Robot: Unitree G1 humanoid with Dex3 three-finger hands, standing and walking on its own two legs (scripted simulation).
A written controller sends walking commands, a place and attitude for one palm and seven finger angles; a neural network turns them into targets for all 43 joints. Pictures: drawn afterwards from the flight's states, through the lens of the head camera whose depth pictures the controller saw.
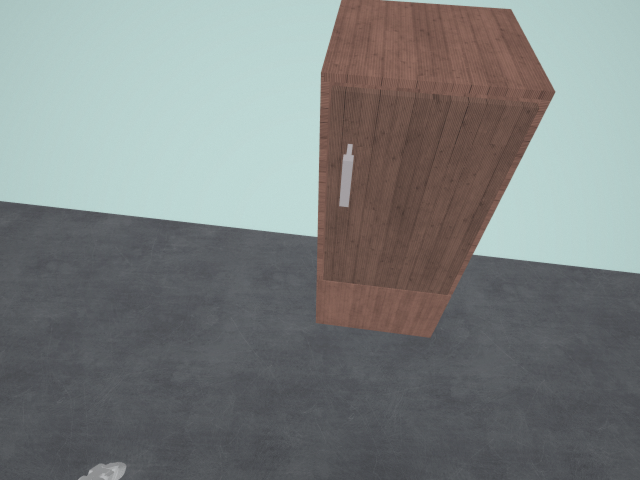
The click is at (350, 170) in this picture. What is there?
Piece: cupboard door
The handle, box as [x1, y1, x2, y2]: [339, 144, 353, 206]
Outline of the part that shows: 352,144 348,144 347,152 343,155 339,205 341,206 348,206 353,155 351,154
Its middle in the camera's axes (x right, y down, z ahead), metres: +0.05 -0.13 +0.80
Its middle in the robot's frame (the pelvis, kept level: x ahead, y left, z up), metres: +0.69 -0.02 -0.04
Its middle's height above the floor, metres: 0.73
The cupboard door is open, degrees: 0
